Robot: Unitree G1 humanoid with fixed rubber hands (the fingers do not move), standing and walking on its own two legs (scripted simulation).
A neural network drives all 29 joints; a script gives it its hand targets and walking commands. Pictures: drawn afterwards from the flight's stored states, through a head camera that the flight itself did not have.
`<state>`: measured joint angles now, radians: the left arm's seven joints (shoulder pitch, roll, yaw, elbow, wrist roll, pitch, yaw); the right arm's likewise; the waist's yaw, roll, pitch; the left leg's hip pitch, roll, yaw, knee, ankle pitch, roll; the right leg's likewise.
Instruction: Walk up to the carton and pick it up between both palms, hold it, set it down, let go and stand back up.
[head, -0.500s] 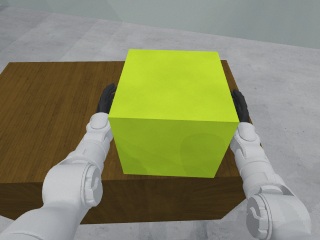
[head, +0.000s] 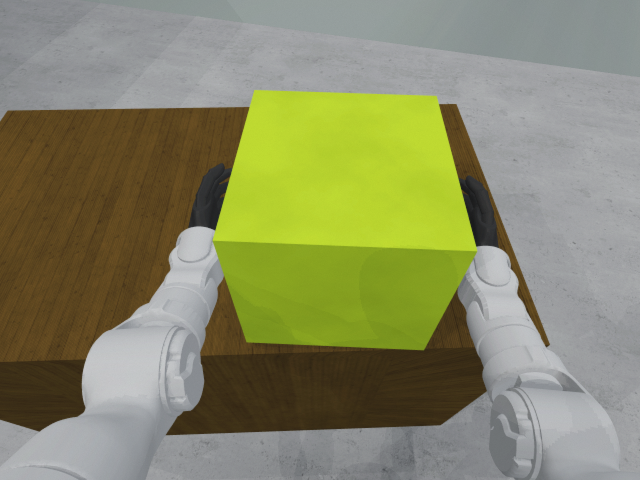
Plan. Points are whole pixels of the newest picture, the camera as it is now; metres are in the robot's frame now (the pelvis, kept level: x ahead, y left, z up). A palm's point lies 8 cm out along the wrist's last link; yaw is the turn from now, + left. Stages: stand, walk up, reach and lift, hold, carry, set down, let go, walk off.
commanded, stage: set down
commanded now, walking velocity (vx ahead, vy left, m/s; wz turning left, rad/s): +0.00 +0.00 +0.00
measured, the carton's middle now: (339, 221) +0.45 +0.00 +0.01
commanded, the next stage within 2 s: none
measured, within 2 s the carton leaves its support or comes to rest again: rests again in 0.02 s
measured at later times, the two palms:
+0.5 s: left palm (206, 229) +0.41 +0.18 +0.05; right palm (476, 245) +0.39 -0.18 +0.05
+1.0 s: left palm (206, 234) +0.41 +0.18 +0.04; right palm (475, 249) +0.38 -0.17 +0.05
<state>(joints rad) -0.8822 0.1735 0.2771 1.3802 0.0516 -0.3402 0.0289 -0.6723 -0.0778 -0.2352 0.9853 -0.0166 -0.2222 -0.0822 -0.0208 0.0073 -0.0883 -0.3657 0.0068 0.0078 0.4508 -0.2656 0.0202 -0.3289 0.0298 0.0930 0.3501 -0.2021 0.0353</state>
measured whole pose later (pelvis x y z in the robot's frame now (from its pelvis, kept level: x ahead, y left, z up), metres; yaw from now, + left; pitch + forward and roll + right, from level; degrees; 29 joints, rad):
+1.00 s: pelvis -0.01 +0.00 +0.00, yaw +0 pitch +10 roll -1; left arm -0.89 0.18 0.39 1.40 0.05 -0.41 -0.05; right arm -0.68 0.00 -0.44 0.99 -0.17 -0.31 -0.02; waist -0.02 -0.02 -0.04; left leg -0.37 0.01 0.01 0.45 -0.26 0.02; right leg -0.34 0.03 0.09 0.37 -0.20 0.03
